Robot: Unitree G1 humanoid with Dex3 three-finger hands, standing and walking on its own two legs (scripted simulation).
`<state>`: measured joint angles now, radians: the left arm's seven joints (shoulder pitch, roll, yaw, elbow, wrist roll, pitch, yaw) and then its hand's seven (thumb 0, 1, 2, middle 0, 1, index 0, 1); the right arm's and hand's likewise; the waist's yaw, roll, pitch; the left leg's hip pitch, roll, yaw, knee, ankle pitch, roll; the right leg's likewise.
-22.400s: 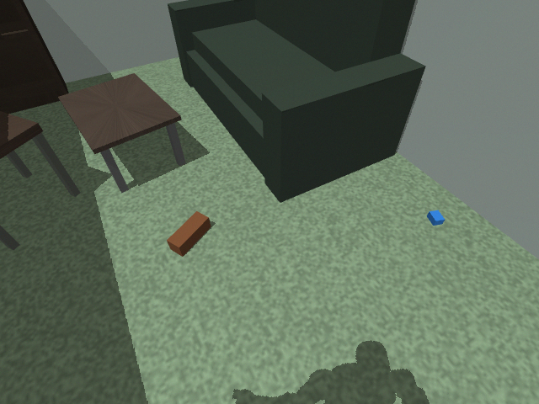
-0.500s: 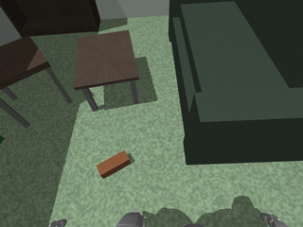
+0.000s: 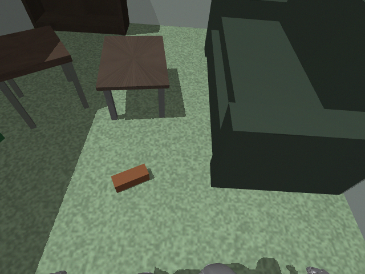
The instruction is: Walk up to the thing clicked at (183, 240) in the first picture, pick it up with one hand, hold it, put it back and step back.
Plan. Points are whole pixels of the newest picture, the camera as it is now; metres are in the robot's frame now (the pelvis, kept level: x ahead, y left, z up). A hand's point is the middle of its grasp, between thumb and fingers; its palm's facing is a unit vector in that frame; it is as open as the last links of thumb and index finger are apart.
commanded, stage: walk up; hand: left
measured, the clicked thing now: (130, 177) +0.69 +0.31 -0.73
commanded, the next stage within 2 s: stand in 1.46 s
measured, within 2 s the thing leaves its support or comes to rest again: neither
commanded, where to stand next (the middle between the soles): +0.36 +0.00 m, yaw +1 degrees
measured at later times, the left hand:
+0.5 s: hand out of the picture +0.00 +0.26 -0.14, palm faces +0.05 -0.91 -0.42, open 7.4 cm
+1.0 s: hand out of the picture +0.06 +0.23 -0.15, palm faces +0.05 -0.93 -0.37, open 7.4 cm
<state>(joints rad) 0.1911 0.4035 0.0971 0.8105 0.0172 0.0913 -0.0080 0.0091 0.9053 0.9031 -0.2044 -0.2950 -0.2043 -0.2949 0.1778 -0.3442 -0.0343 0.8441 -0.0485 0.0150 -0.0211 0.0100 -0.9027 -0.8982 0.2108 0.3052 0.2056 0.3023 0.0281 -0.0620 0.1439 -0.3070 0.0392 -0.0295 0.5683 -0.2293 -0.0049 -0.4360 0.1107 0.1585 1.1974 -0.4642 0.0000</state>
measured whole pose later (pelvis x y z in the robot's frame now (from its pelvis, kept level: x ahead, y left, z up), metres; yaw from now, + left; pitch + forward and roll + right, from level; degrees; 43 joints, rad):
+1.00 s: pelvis -0.01 -0.02 +0.00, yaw +3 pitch -2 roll +0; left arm 0.15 0.33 0.04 0.97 0.02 -0.04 0.00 0.01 0.90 0.90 -0.21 -0.30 -0.21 -0.30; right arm 0.19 -0.38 -0.04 0.98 -0.02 0.00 0.00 0.01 -0.91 -0.90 0.20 0.30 0.20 0.30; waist 0.02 0.03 0.09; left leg -0.23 0.00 -0.06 0.58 -0.33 0.00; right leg -0.28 -0.04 -0.04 0.60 -0.29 0.01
